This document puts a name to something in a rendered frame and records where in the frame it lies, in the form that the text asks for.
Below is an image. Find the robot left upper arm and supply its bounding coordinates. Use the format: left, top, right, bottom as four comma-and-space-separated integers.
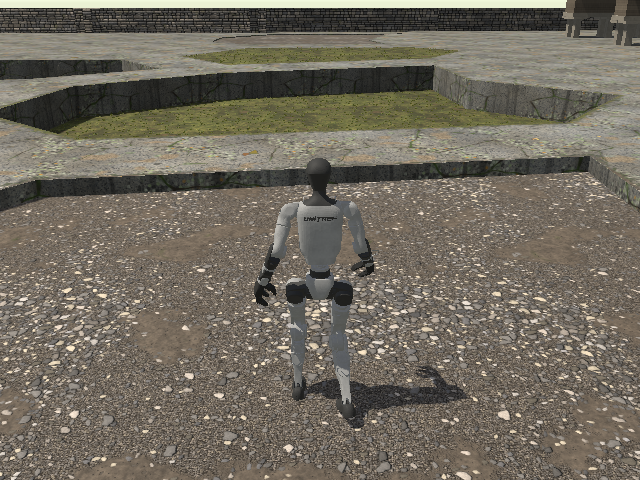
271, 202, 299, 259

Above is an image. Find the robot left forearm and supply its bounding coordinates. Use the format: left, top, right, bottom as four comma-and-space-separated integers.
257, 243, 280, 286

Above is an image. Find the robot torso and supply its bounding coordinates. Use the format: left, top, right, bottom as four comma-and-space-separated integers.
296, 196, 343, 300

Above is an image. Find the robot right forearm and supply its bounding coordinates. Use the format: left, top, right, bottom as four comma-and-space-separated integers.
358, 238, 374, 267

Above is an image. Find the right robot hand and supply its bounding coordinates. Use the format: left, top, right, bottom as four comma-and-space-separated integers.
351, 261, 374, 277

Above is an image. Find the left robot hand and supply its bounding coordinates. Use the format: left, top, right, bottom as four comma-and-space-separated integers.
254, 281, 277, 306

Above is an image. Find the robot right upper arm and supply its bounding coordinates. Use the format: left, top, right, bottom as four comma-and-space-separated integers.
340, 201, 368, 254

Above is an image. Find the right robot shin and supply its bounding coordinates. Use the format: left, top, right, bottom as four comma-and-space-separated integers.
332, 334, 351, 405

